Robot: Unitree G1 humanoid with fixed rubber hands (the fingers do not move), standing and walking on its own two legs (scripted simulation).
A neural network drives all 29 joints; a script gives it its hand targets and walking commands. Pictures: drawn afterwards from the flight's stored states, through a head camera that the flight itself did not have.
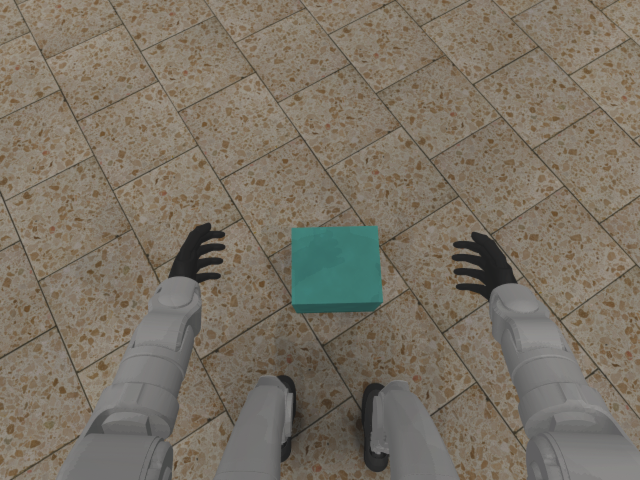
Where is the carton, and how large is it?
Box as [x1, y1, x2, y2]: [292, 226, 382, 312]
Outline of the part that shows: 377,226 292,228 292,305 296,312 372,311 382,302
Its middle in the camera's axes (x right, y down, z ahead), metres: +0.04 +0.09 +1.03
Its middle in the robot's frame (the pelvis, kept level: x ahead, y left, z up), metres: +0.48 -0.01 -0.61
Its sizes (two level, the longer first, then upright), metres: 0.217 0.192 0.187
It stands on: the floor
